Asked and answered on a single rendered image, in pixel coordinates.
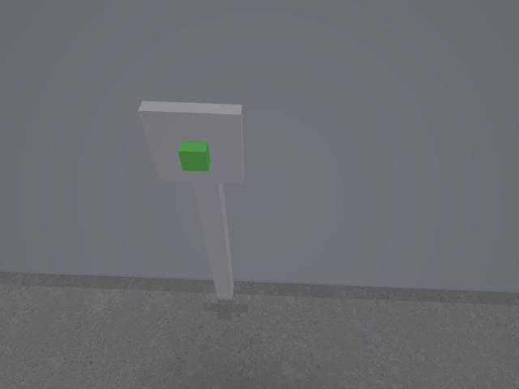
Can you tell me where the button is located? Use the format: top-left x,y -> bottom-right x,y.
178,141 -> 210,172

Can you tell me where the panel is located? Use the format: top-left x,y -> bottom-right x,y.
138,101 -> 244,300

